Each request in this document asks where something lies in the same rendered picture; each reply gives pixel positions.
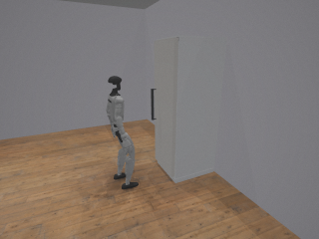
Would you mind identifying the handle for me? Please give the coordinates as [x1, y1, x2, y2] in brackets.
[151, 89, 156, 120]

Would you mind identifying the right robot upper arm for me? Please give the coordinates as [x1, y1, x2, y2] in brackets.
[114, 96, 124, 121]

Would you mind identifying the left robot forearm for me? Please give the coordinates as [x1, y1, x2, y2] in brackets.
[107, 113, 114, 127]

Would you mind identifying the robot shin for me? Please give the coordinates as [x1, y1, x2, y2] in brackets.
[125, 158, 136, 185]
[117, 155, 127, 175]

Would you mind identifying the left robot upper arm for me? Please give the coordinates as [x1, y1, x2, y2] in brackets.
[106, 101, 110, 114]

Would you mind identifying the right robot forearm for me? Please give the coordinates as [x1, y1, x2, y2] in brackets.
[116, 117, 127, 140]

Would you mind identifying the left robot shin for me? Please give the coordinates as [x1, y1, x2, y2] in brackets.
[117, 155, 127, 175]

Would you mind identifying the fridge door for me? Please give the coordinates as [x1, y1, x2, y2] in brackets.
[154, 37, 178, 177]

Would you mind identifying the right robot hand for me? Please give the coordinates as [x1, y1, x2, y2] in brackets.
[122, 139, 133, 154]

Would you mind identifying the right robot shin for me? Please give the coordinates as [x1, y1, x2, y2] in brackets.
[125, 158, 136, 185]

